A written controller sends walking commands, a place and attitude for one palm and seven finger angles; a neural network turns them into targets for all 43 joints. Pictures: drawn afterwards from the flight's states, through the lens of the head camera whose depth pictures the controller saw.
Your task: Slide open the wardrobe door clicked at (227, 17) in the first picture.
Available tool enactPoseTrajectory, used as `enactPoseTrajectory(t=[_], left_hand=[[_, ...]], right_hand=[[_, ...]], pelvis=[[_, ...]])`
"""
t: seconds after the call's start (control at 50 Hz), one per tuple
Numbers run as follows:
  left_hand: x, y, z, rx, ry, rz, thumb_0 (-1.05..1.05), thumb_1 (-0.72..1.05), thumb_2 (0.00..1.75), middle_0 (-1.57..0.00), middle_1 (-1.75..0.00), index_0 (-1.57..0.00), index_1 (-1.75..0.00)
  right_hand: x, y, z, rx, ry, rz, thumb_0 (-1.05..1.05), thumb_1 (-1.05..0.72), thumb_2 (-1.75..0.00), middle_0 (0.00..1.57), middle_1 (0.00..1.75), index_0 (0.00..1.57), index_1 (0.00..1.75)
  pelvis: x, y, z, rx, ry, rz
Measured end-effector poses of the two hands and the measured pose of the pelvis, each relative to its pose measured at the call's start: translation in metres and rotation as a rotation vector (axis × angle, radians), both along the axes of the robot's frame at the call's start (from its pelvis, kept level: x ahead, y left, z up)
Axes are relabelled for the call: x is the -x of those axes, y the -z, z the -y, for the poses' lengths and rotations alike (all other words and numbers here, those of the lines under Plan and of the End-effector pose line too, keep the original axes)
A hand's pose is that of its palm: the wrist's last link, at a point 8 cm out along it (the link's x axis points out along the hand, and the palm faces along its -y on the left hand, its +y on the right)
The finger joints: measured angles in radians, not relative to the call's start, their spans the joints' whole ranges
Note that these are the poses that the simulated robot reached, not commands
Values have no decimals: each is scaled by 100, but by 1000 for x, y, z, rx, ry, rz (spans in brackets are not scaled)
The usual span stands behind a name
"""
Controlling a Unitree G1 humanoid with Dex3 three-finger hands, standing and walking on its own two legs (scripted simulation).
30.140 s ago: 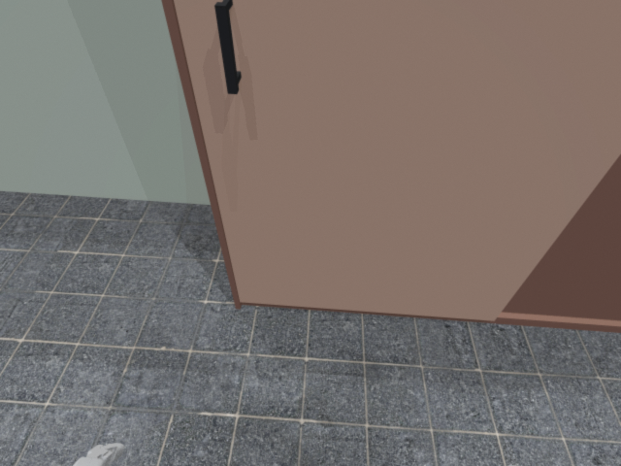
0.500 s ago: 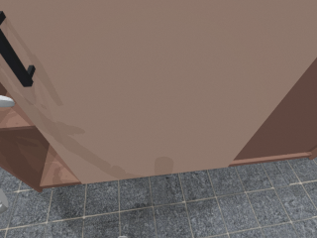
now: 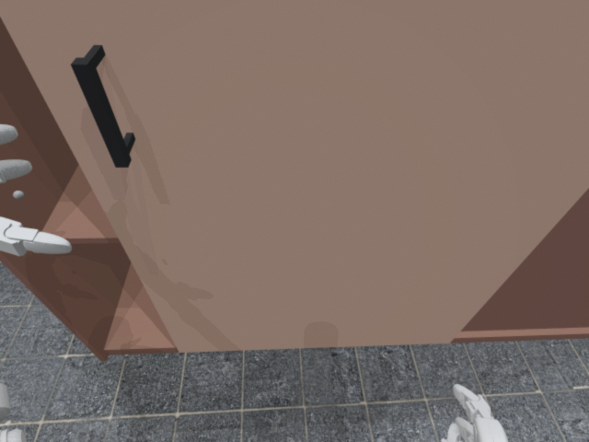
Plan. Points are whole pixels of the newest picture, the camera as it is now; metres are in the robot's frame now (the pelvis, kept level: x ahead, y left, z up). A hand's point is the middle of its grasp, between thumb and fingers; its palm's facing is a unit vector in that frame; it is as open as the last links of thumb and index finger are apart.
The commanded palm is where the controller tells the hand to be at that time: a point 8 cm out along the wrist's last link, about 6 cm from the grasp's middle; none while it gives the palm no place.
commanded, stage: slip the hand off the handle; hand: left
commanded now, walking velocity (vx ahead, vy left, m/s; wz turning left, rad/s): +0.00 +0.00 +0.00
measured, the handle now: (109, 109) +0.46 +0.30 +0.21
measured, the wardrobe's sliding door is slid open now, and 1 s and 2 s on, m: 0.25 0.25 0.25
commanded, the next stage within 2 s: draw the hand back to the body in 0.16 s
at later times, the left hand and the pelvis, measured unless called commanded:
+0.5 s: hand (43, 222) +0.28 +0.30 +0.18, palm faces +0.16 -0.99 -0.04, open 14.7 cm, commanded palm +0.23 +0.35 +0.19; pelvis -0.01 -0.03 +0.00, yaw +1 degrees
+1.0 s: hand (39, 275) +0.23 +0.29 +0.17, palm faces +0.50 -0.81 -0.32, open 13.5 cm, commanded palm +0.18 +0.31 +0.19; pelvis +0.00 -0.02 +0.01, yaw +0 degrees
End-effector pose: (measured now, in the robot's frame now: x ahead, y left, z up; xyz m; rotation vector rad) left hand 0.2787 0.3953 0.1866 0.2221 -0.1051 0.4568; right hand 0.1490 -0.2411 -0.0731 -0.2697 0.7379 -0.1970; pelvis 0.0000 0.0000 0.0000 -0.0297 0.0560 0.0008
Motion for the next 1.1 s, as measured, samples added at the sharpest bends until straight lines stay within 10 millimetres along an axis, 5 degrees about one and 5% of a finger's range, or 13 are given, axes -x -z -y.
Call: enactPoseTrajectory(t=[0.12,0.22,0.32,0.52,0.7,0.82,0.94,1.1], left_hand=[[25,0,6,16,-15,-33,-1,-55,19,-25,-115,-25,-115],[43,2,12,16,-35,-44,-1,-55,19,-25,-115,-25,-115],[46,1,17,50,-24,-21,-1,-56,19,-25,-115,-25,-115],[27,-1,44,185,304,-92,-1,-55,20,-25,-115,-25,-115],[56,6,44,192,253,-64,-1,-55,20,-25,-115,-25,-115],[73,19,61,146,220,-87,-1,-51,22,-25,-112,-25,-112],[86,14,69,-87,-21,-63,-1,-36,29,-25,-104,-25,-104],[101,0,80,-184,-105,13,-1,-10,42,-24,-88,-24,-88]], right_hand=[[-32,-13,-14,-29,-71,103,1,-90,-90,21,30,20,30],[-40,-17,-18,-42,-107,132,1,-90,-90,21,30,21,30],[-32,-12,-12,-34,-119,107,1,-90,-90,21,30,21,30],[-1,-8,23,-45,-9,123,1,-90,-90,21,30,21,30],[5,-12,42,-56,21,152,1,-90,-90,21,30,20,30],[-14,-17,32,-41,-35,185,1,-90,-90,20,30,20,30],[-34,-23,11,-44,-120,199,1,-90,-90,20,30,20,30],[-45,-12,-7,-76,-139,131,1,-90,-90,21,30,20,30]], pelvis=[[3,-2,3,-4,-14,24],[6,-3,10,-7,-23,41],[11,-3,19,-7,-39,57],[8,-5,28,-8,-17,84],[0,-4,31,-15,12,78],[0,-4,29,-13,-3,94],[1,-7,25,-13,-5,90],[-10,-11,19,-26,3,97]])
